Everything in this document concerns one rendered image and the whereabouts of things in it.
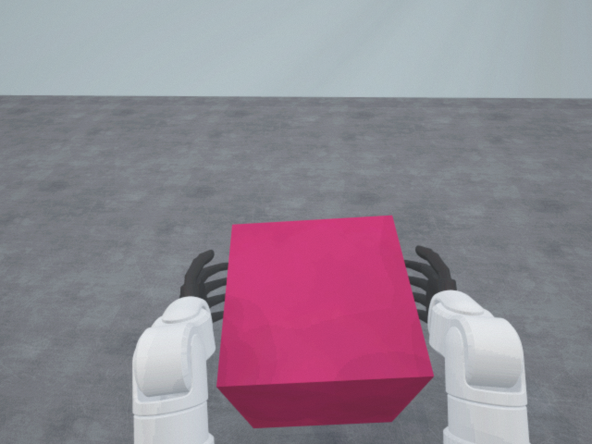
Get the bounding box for left robot forearm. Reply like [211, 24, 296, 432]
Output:
[132, 297, 216, 444]

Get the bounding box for left robot hand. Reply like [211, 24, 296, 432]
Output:
[179, 250, 228, 323]

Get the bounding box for right robot hand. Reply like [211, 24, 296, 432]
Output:
[404, 245, 457, 323]

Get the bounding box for carton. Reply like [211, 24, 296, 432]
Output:
[216, 216, 434, 428]

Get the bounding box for right robot forearm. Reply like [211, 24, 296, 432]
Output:
[427, 290, 531, 444]

